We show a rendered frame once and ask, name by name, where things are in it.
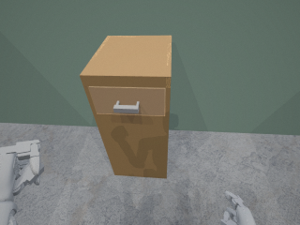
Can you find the drawer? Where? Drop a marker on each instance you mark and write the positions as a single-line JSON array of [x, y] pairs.
[[151, 99]]

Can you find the cabinet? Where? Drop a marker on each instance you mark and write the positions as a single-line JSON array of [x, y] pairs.
[[136, 144]]

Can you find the robot right hand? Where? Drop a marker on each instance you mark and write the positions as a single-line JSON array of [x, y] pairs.
[[241, 215]]

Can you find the handle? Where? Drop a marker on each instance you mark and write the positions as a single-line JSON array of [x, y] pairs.
[[126, 108]]

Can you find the robot left hand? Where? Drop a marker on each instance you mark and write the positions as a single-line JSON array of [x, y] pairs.
[[22, 159]]

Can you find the robot left forearm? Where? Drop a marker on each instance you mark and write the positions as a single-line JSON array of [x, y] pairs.
[[8, 209]]

